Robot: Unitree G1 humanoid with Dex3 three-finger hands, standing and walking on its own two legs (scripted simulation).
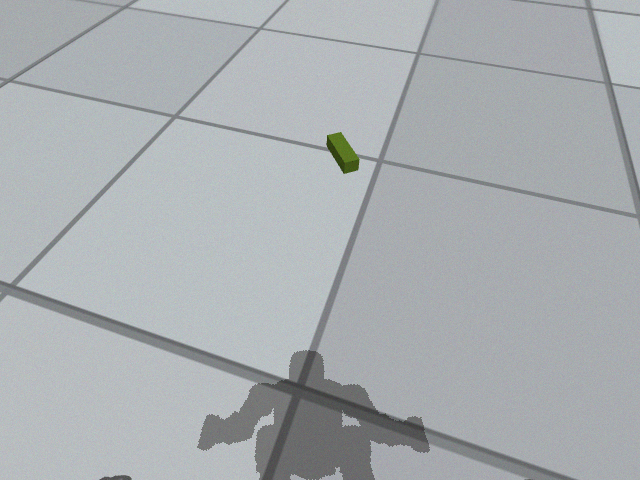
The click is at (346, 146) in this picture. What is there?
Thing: lying carton
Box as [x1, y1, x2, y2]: [327, 132, 359, 173]
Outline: 327,135 327,147 342,171 345,173 356,170 358,167 359,159 342,134 339,132
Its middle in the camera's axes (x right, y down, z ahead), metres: +0.12 -0.40 +1.89
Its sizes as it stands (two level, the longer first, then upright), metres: 0.220 0.075 0.068
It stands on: the floor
